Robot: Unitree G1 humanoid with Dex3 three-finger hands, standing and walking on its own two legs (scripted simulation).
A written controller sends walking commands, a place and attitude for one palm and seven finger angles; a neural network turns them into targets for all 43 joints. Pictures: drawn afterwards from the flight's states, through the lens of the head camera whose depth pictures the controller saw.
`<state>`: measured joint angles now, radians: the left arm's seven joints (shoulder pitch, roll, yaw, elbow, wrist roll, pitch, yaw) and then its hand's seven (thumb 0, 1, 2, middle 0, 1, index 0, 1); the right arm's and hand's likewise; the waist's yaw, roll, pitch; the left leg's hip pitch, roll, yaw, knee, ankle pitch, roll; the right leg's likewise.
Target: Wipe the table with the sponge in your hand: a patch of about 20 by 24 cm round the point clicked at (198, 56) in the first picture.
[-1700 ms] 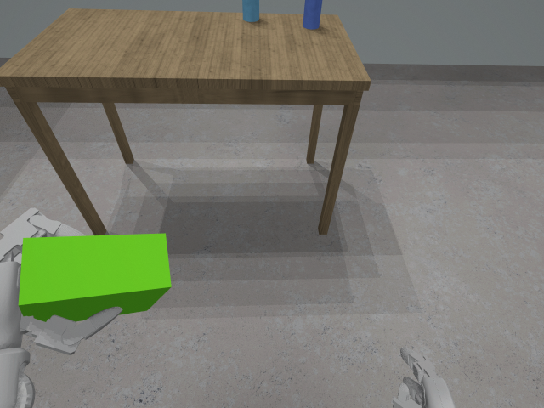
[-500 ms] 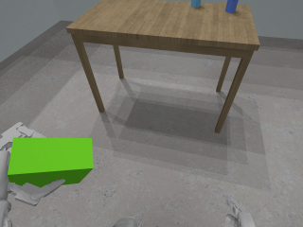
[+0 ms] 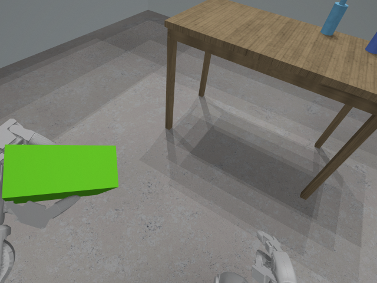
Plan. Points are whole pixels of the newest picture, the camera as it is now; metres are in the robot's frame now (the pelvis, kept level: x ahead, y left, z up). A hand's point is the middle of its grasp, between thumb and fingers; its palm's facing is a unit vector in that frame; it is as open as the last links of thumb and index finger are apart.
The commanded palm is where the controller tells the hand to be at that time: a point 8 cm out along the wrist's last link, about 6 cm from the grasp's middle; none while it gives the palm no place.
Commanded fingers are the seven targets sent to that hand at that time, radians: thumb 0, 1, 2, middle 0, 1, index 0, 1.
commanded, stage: walk to a spot facing it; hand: left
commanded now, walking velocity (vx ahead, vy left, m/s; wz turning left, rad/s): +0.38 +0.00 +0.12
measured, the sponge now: (77, 174) +0.24 +0.20 +0.17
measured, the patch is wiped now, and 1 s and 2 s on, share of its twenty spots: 0.00 0.00 0.00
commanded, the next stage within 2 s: turn to face it in 1.58 s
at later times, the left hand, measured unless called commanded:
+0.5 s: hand (110, 138) +0.31 +0.17 +0.18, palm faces +0.38 -0.77 -0.52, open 10.3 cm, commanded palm +0.24 +0.22 +0.18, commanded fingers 0.00 0.10 1.30 -1.20 -1.60 -1.20 -1.60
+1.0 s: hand (91, 80) +0.45 +0.24 +0.19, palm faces +0.55 -0.71 -0.45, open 10.3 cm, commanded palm +0.36 +0.27 +0.18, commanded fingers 0.00 0.10 1.30 -1.20 -1.60 -1.20 -1.60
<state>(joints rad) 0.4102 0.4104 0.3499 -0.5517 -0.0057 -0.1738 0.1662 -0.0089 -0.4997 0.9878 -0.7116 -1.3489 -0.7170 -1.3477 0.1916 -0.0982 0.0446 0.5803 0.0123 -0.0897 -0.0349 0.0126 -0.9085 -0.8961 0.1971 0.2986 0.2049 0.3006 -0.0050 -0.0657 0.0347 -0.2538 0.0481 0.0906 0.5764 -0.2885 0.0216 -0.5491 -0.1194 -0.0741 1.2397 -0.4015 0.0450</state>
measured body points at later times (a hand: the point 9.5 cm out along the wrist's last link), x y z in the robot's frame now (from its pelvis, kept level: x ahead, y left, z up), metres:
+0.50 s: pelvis +0.11 -0.07 +0.01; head +0.14 -0.10 +0.46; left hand +0.28 +0.21 +0.20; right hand +0.28 -0.32 -0.10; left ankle +0.10 +0.08 -0.62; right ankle +0.11 -0.13 -0.73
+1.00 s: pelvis +0.27 -0.04 -0.01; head +0.31 -0.01 +0.44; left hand +0.41 +0.28 +0.22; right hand +0.50 -0.18 -0.09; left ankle +0.29 +0.06 -0.73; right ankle +0.29 -0.18 -0.64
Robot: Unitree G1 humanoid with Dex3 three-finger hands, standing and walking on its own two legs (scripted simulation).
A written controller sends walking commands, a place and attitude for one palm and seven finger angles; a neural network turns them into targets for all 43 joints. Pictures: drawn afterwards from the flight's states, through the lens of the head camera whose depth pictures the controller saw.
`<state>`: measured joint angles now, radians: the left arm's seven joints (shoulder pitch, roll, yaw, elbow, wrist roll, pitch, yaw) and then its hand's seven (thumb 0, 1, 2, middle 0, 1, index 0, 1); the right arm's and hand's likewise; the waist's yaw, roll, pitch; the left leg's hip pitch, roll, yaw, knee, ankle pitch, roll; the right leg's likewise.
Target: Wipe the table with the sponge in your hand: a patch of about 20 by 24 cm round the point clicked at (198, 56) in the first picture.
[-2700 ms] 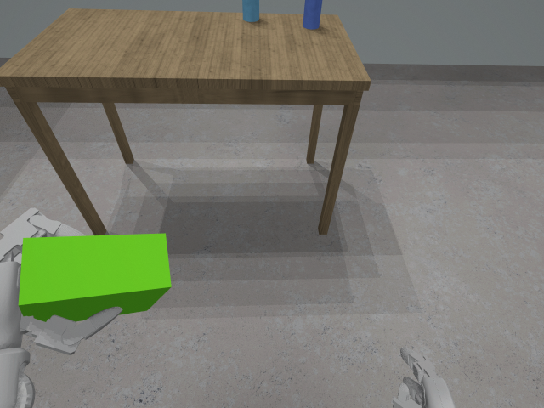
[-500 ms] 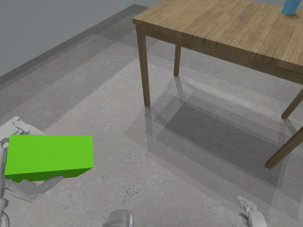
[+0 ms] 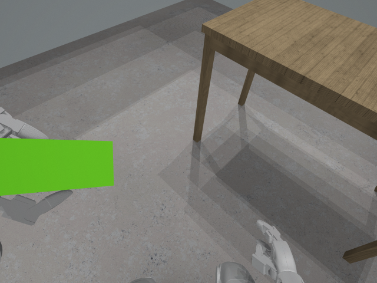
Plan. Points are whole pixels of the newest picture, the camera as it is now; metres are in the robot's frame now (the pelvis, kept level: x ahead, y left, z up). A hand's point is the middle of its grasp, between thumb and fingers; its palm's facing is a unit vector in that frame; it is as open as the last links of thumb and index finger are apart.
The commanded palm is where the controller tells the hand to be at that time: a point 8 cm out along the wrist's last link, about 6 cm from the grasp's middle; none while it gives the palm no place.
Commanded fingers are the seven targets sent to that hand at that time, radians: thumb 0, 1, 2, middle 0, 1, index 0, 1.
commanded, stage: walk to a spot facing it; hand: left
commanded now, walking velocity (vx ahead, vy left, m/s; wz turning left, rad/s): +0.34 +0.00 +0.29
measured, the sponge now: (70, 167) +0.25 +0.19 +0.18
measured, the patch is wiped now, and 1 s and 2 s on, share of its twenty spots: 0.00 0.00 0.00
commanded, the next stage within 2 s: turn to face it in 0.58 s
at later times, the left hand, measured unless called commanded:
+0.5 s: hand (76, 137) +0.30 +0.19 +0.19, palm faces +0.48 -0.71 -0.52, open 10.3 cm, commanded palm +0.22 +0.24 +0.19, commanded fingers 0.00 0.10 1.30 -1.20 -1.60 -1.20 -1.60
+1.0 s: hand (63, 155) +0.26 +0.19 +0.20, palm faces +0.72 -0.54 -0.43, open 10.3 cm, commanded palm +0.22 +0.21 +0.19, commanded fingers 0.00 0.10 1.30 -1.20 -1.60 -1.20 -1.60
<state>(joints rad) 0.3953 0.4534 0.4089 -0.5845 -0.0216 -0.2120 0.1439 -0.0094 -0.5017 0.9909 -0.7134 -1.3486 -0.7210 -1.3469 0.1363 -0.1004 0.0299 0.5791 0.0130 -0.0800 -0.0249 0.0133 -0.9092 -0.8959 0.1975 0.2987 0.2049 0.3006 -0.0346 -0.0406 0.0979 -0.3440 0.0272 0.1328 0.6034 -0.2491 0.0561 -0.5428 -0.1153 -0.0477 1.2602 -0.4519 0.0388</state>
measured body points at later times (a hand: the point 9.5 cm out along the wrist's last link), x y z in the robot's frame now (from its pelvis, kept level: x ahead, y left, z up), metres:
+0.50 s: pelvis +0.13 -0.07 +0.01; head +0.19 -0.07 +0.46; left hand +0.27 +0.22 +0.22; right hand +0.36 -0.28 -0.08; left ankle +0.11 +0.07 -0.66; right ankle +0.14 -0.17 -0.73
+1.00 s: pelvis +0.16 -0.10 -0.01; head +0.17 -0.12 +0.44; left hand +0.22 +0.22 +0.22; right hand +0.41 -0.20 -0.10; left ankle +0.16 +0.07 -0.72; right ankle +0.23 -0.17 -0.73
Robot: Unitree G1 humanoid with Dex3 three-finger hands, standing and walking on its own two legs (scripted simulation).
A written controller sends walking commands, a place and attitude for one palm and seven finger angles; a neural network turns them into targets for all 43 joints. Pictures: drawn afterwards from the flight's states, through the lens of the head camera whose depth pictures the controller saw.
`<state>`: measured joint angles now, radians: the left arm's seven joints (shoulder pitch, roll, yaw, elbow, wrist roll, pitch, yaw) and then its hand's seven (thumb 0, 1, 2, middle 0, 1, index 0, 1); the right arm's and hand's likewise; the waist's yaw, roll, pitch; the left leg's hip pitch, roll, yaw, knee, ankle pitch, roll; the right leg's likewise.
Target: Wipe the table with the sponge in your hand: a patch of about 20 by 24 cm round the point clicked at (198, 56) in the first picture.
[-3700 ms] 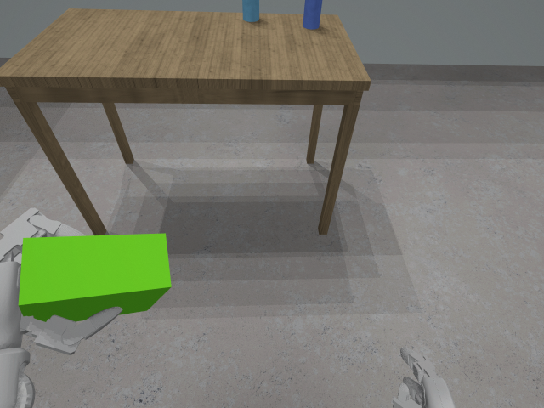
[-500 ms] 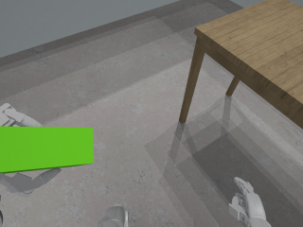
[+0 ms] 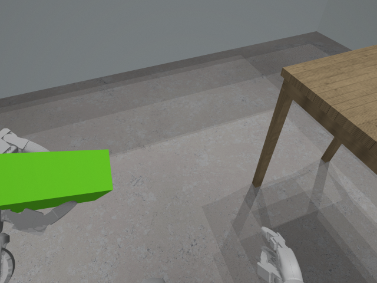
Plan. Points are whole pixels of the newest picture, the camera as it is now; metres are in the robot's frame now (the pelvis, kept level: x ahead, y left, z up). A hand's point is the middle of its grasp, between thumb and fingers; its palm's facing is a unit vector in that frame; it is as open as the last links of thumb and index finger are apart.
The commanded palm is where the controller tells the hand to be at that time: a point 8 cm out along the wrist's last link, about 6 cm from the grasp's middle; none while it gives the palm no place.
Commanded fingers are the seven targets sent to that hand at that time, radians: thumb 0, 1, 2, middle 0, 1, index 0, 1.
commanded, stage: turn to face it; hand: left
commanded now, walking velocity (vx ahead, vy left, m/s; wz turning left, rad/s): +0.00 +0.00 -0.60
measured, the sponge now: (73, 180) +0.21 +0.21 +0.18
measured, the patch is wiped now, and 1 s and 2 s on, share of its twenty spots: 0.00 0.00 0.00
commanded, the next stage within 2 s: none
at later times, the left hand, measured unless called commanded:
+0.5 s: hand (91, 198) +0.18 +0.17 +0.19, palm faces +0.18 -0.87 -0.45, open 10.3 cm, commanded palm +0.15 +0.21 +0.20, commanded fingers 0.00 0.10 1.30 -1.20 -1.60 -1.20 -1.60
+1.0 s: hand (205, 269) +0.11 +0.00 +0.20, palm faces -0.17 -0.79 -0.58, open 10.3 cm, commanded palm +0.10 +0.07 +0.20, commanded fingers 0.00 0.10 1.30 -1.20 -1.60 -1.20 -1.60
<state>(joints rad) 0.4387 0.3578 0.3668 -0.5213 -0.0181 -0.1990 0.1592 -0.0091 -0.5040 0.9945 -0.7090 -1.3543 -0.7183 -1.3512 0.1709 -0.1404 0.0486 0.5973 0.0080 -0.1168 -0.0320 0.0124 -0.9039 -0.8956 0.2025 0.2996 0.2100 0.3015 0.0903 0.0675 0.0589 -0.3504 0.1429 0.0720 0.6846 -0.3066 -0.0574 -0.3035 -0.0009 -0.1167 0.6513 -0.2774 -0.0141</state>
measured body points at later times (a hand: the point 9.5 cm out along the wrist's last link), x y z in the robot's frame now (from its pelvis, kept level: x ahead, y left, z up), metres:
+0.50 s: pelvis -0.08 -0.01 +0.01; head -0.07 -0.01 +0.46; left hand +0.17 +0.22 +0.21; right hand +0.01 -0.30 -0.07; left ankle -0.07 +0.12 -0.72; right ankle -0.01 -0.09 -0.69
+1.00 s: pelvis -0.19 -0.07 +0.01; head -0.16 -0.13 +0.46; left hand +0.12 +0.04 +0.23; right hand -0.19 -0.38 -0.09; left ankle -0.11 +0.07 -0.65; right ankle -0.14 -0.16 -0.72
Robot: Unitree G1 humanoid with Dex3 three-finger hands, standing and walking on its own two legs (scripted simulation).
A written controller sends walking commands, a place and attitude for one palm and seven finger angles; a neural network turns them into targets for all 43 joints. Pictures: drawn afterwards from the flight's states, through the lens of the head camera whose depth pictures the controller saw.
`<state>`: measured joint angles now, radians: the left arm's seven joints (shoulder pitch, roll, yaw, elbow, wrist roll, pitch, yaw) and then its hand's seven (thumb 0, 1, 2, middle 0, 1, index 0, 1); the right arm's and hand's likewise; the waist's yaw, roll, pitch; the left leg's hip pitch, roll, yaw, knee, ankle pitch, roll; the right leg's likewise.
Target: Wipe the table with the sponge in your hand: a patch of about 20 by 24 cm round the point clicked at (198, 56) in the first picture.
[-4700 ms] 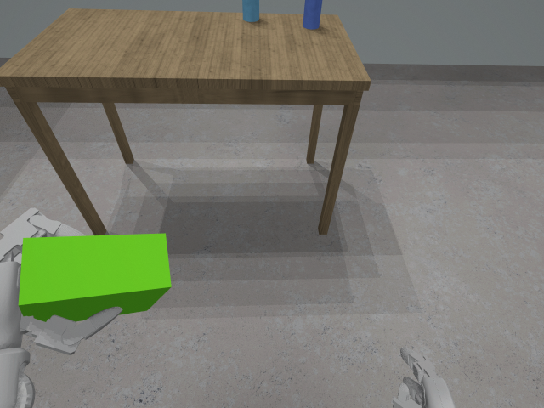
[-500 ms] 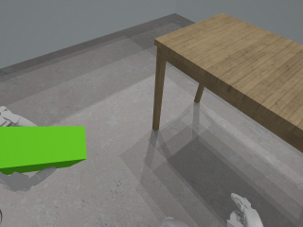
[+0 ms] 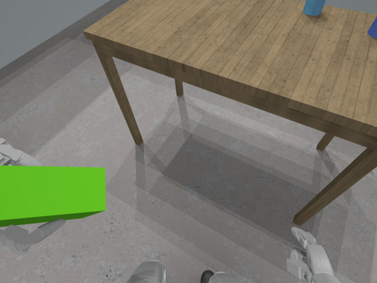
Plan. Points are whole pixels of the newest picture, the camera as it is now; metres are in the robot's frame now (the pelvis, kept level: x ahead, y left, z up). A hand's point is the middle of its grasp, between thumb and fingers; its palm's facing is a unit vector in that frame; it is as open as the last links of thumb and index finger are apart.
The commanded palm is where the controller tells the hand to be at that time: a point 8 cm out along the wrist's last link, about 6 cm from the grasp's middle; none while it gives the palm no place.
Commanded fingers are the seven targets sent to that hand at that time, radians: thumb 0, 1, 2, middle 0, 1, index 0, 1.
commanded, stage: turn to face it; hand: left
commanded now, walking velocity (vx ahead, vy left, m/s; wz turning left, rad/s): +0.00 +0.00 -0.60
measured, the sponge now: (63, 196) +0.22 +0.19 +0.15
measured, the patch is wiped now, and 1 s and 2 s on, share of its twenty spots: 0.00 0.00 0.00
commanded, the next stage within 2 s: take the last steps up to it in 1.42 s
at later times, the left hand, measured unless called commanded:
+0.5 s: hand (96, 222) +0.18 +0.12 +0.17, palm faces +0.19 -0.84 -0.50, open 10.4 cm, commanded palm +0.15 +0.17 +0.18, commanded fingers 0.00 0.10 1.30 -1.20 -1.60 -1.20 -1.60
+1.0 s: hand (183, 251) +0.15 +0.01 +0.17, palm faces -0.10 -0.88 -0.46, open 10.4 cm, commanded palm +0.13 +0.06 +0.18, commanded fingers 0.00 0.10 1.30 -1.20 -1.60 -1.20 -1.60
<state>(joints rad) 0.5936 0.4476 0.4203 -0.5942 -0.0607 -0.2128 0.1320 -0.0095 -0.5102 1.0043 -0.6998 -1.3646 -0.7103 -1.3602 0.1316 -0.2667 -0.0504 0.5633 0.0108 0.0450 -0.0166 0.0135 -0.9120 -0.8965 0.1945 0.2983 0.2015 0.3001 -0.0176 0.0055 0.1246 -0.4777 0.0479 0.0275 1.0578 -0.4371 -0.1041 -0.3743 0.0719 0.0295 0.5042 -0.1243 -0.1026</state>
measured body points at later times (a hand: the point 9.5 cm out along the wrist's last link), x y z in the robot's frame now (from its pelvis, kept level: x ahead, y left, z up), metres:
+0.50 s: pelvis -0.09 -0.05 -0.01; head -0.06 -0.08 +0.44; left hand +0.17 +0.17 +0.20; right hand +0.02 -0.28 -0.12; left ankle -0.06 +0.14 -0.73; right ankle -0.10 -0.18 -0.73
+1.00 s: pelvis -0.16 -0.08 -0.01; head -0.13 -0.09 +0.44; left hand +0.15 +0.06 +0.19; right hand -0.14 -0.39 -0.08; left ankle -0.07 +0.04 -0.73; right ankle -0.15 -0.17 -0.70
